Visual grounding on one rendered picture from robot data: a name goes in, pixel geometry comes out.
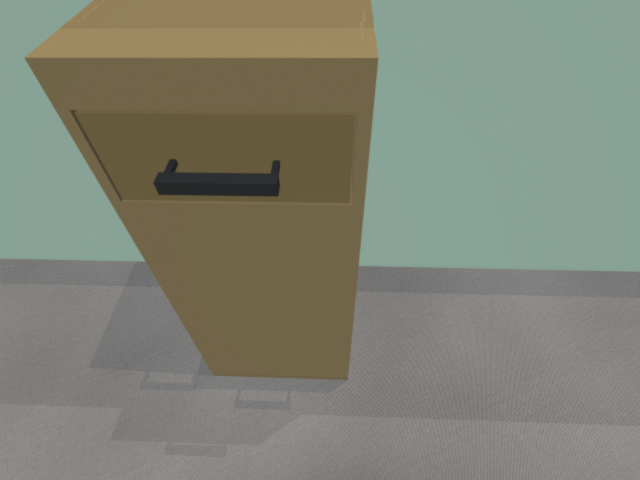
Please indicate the drawer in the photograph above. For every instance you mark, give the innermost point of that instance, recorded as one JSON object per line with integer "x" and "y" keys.
{"x": 314, "y": 149}

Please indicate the handle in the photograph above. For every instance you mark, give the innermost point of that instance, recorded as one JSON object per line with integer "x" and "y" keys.
{"x": 170, "y": 182}

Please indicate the cabinet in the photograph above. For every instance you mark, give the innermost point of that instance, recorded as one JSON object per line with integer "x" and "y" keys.
{"x": 264, "y": 289}

